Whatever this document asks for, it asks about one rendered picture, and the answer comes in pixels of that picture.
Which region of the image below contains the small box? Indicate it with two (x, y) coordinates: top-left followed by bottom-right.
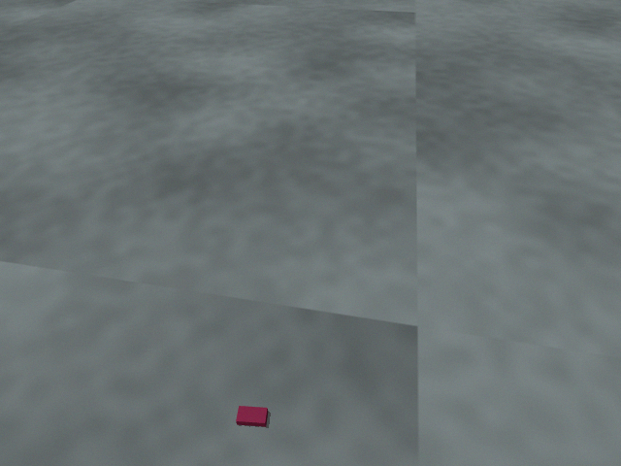
(236, 406), (268, 427)

